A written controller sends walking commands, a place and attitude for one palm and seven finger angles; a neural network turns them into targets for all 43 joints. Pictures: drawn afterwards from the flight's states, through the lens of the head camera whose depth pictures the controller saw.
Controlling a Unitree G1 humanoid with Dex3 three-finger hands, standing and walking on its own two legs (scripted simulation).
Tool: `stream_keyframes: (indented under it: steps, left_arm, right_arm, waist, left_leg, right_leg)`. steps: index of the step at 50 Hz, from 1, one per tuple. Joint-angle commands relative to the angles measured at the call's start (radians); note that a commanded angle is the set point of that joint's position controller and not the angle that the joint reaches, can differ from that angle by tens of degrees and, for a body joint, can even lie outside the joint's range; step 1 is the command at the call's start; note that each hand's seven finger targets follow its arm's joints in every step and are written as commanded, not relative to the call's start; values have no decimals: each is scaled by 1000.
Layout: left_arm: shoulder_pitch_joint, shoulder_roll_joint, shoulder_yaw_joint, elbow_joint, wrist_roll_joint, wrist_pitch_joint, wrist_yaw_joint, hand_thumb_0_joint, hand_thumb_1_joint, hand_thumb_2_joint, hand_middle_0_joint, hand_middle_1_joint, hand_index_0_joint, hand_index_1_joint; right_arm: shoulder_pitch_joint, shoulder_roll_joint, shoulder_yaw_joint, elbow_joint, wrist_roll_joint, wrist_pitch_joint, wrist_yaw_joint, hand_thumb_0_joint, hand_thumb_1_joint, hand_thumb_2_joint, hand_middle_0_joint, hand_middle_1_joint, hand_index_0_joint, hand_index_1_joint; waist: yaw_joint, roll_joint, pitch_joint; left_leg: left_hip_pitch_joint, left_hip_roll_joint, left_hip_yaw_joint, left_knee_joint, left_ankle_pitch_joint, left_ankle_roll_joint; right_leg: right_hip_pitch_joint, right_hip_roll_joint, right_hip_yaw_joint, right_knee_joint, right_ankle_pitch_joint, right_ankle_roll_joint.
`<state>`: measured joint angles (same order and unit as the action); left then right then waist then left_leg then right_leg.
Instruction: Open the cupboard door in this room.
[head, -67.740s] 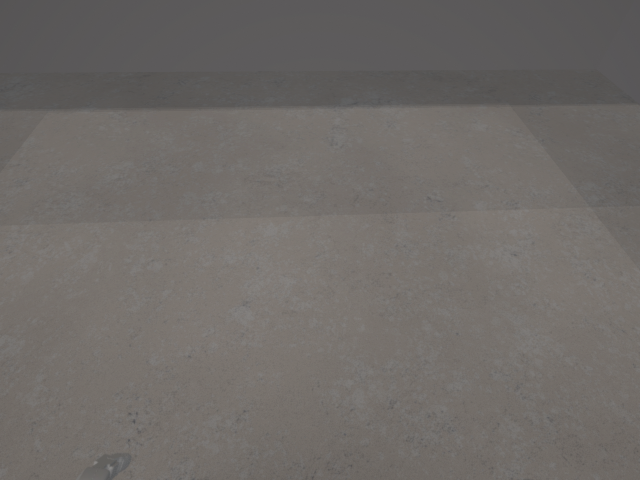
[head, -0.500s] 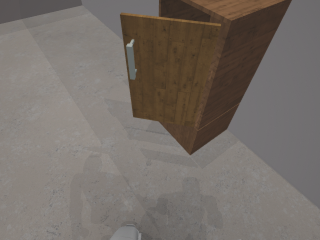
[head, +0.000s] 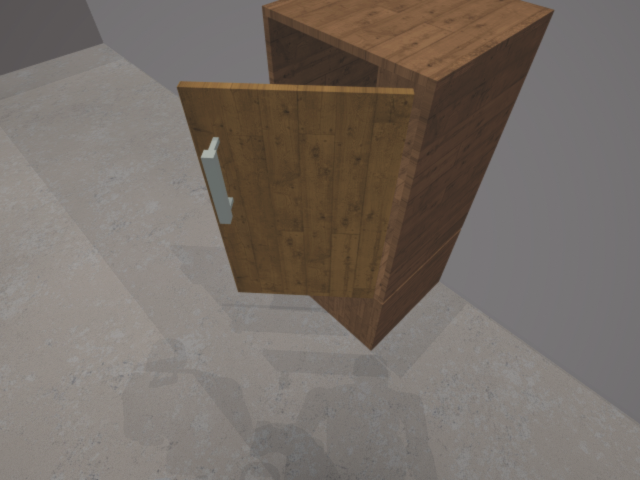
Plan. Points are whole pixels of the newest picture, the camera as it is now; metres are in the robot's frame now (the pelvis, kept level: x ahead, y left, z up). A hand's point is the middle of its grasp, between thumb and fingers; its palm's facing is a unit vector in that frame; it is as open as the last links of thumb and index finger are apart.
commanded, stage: come to a stop and stand still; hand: left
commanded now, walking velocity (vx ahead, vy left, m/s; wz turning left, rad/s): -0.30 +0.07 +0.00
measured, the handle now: (220, 182) +0.60 +0.21 +0.00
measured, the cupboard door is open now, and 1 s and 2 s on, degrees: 42 42 42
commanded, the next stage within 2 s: none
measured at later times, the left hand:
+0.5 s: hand out of the picture +0.04 +0.17 -0.17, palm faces +0.05 -0.96 -0.26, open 7.3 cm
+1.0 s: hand out of the picture -0.06 +0.17 -0.17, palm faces +0.09 -0.98 -0.19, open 7.4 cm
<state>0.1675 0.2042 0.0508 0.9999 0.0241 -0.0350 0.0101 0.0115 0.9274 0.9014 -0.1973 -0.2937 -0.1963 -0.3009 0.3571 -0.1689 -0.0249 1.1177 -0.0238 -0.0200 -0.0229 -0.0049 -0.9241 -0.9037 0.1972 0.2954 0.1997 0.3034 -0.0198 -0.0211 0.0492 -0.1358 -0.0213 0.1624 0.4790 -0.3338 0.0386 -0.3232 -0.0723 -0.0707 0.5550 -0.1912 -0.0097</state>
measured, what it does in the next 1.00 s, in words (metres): shifts its weight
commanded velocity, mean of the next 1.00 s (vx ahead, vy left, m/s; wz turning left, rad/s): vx -0.05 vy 0.01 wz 0.00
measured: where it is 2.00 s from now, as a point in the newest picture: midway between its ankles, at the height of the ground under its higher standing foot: outside the picture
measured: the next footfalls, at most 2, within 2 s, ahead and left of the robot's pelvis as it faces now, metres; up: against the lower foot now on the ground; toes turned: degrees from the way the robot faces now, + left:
left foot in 1.68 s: -0.16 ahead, +0.09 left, +0.00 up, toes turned +7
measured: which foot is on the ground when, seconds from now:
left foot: down 0.00-1.00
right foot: down 0.00-1.00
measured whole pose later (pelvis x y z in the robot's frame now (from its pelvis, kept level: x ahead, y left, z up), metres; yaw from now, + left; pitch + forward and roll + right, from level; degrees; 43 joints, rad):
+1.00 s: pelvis -0.08 -0.01 +0.00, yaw +3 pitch -3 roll +0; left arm 0.32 0.17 0.01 0.99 0.02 0.02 0.02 0.01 0.91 0.90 -0.20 -0.29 -0.20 -0.30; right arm 0.35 -0.17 -0.01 1.02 -0.03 0.02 0.00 0.00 -0.91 -0.90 0.20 0.30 0.20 0.30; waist -0.01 -0.01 0.00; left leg -0.25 0.00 0.07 0.50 -0.23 0.04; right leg -0.30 -0.02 -0.05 0.49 -0.22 -0.01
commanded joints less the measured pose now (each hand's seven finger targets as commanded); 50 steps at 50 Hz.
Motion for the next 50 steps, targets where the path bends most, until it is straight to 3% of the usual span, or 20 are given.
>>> stream_keyframes:
  steps: [1, 4, 7, 9, 12, 14, 17, 19, 20, 21, 22, 23, 25, 27, 29, 32, 34, 37, 42, 50]
  left_arm:
    - [158, 150, -12, 31, -15, -3, 17, 0, 900, 900, -200, -300, -200, -300]
    - [71, 121, -10, 16, -20, 12, 37, 0, 900, 900, -200, -300, -200, -300]
    - [64, 121, 1, 9, -23, 31, 41, 0, 900, 900, -200, -300, -200, -300]
    - [46, 99, 4, -12, -22, 44, 40, 0, 900, 900, -200, -300, -200, -300]
    - [0, 54, 2, -40, -14, 66, 38, 0, 900, 900, -200, -300, -200, -300]
    - [-10, 35, 5, -49, -11, 77, 34, 0, 900, 900, -200, -300, -200, -300]
    - [53, 20, 8, -33, -10, 69, 29, 0, 900, 900, -200, -300, -200, -300]
    - [110, 46, 9, -9, -6, 48, 28, 0, 900, 900, -200, -300, -200, -300]
    - [120, 92, 11, 0, -4, 36, 32, 0, 900, 900, -200, -300, -200, -300]
    - [97, 120, 5, 4, -8, 30, 30, 0, 900, 900, -200, -300, -200, -300]
    - [146, 133, 9, 8, 4, 15, 76, 0, 900, 900, -200, -300, -200, -300]
    - [150, 162, 18, -10, -8, 8, 82, 0, 900, 900, -200, -300, -200, -300]
    - [156, 110, 1, -29, -15, 9, 71, 0, 900, 900, -200, -300, -200, -300]
    - [157, 95, -2, -41, -13, 14, 63, 0, 900, 900, -200, -300, -200, -300]
    - [116, 93, -14, -56, -9, 20, 52, 0, 900, 900, -200, -300, -200, -300]
    - [108, 111, -24, -61, -6, 19, 38, 0, 900, 900, -200, -300, -200, -300]
    - [125, 114, -25, -54, -5, 17, 34, 0, 900, 900, -200, -300, -200, -300]
    - [99, 124, -25, -66, -5, 26, 27, 0, 900, 900, -200, -300, -200, -300]
    - [142, 110, -17, -69, -1, 39, 24, 0, 900, 900, -200, -300, -200, -300]
    - [221, 51, -16, -49, 0, 38, 17, 0, 900, 900, -200, -300, -200, -300]
  right_arm:
    - [56, -51, -2, -33, 23, 1, -6, 0, -900, -900, 200, 300, 200, 300]
    - [81, -46, -6, 2, 25, 26, -11, 0, -900, -900, 200, 300, 200, 300]
    - [66, -66, -16, 2, 21, 31, -15, 0, -900, -900, 200, 300, 200, 300]
    - [57, -85, -27, -11, 12, 37, -25, 0, -900, -900, 200, 300, 200, 300]
    - [37, -103, -35, -34, 3, 39, -32, 0, -900, -900, 200, 300, 200, 300]
    - [5, -107, -38, -53, -4, 35, -36, 0, -900, -900, 200, 300, 200, 300]
    - [-65, -108, -38, -79, -4, 31, -34, 0, -900, -900, 200, 300, 200, 300]
    - [-64, -100, -43, -86, 7, 30, -31, 0, -900, -900, 200, 300, 200, 300]
    - [-39, -78, -45, -91, 18, 33, -27, 0, -900, -900, 200, 300, 200, 300]
    - [-16, -51, -40, -85, 27, 40, -20, 0, -900, -900, 200, 300, 200, 300]
    - [-123, -77, -35, -160, 27, 5, -12, 0, -900, -900, 200, 300, 200, 300]
    - [-106, -76, -32, -187, 33, -1, -8, 0, -900, -900, 200, 300, 200, 300]
    - [-27, -85, -34, -165, 23, -1, -15, 0, -900, -900, 200, 300, 200, 300]
    - [-60, -94, -35, -186, 23, 14, -13, 0, -900, -900, 200, 300, 200, 300]
    - [-80, -87, -26, -193, 15, 18, -8, 0, -900, -900, 200, 300, 200, 300]
    - [-101, -98, -19, -201, 10, 15, -1, 0, -900, -900, 200, 300, 200, 300]
    - [-111, -113, -17, -200, 10, 12, 2, 0, -900, -900, 200, 300, 200, 300]
    - [-86, -132, -18, -192, 5, 21, 9, 0, -900, -900, 200, 300, 200, 300]
    - [-39, -128, -14, -176, -6, 25, 14, 0, -900, -900, 200, 300, 200, 300]
    - [-42, -125, -12, -160, -3, 13, 7, 0, -900, -900, 200, 300, 200, 300]
  waist:
    - [22, -108, -95]
    - [10, -227, -120]
    - [22, -57, -124]
    - [21, 121, -88]
    - [16, 204, -29]
    - [16, 183, -2]
    - [49, 163, -12]
    - [52, 50, -62]
    - [28, -61, -87]
    - [4, -123, -88]
    - [15, -21, -85]
    - [-3, -42, -144]
    - [2, -143, -278]
    - [11, -143, -203]
    - [-1, -2, -71]
    - [2, 70, 26]
    - [6, 10, -28]
    - [-6, -63, 49]
    - [1, 24, 82]
    - [43, 68, 27]
  left_leg:
    - [-119, 57, -92, 73, -126, -68]
    - [-107, 84, -107, 35, 3, -73]
    - [-45, 112, -108, -27, 354, -71]
    - [5, 174, -141, -14, 730, -42]
    - [20, 275, -224, -80, 915, 59]
    - [-4, 300, -239, -100, 828, 110]
    - [-9, 262, -210, -53, 717, 93]
    - [-2, 170, -158, 44, 539, 16]
    - [-60, 108, -112, 96, 311, -31]
    - [-64, 55, -93, 101, 38, -55]
    - [-151, 52, -62, 52, 62, -67]
    - [-150, 67, -54, 3, 199, -46]
    - [-64, 99, -114, 50, 436, -10]
    - [-42, 108, -128, 59, 339, -13]
    - [-34, 114, -133, 7, 263, -10]
    - [-79, 116, -167, -49, 173, -1]
    - [-61, 124, -167, -42, 166, 2]
    - [-103, 94, -170, -71, -58, 1]
    - [-207, 96, -200, -126, -194, 9]
    - [-359, 143, -266, -223, -292, 22]
  right_leg:
    - [232, -299, 206, -139, 730, -172]
    - [265, -223, 134, -65, 850, -141]
    - [225, -172, 102, 5, 736, -96]
    - [137, -102, 46, 68, 553, -52]
    - [15, 13, 8, 170, -141, -14]
    - [-23, 30, 36, 232, -281, -11]
    - [44, 27, 35, 98, -135, -10]
    - [135, -12, 109, -74, 272, -22]
    - [182, -129, 230, -91, 496, -67]
    - [162, -228, 281, -146, 515, -124]
    - [282, -160, 270, 28, 1056, -75]
    - [332, -155, 158, 96, 1145, -55]
    - [348, -110, 126, 148, 1017, -42]
    - [252, -106, 139, 46, 724, -53]
    - [117, -81, 138, -32, 422, -49]
    - [44, -55, 159, -121, 120, -46]
    - [73, -45, 154, -141, 79, -37]
    - [-28, -48, 193, -249, -299, -39]
    - [-47, -19, 161, -246, -367, -21]
    - [138, 24, 86, -111, -198, -6]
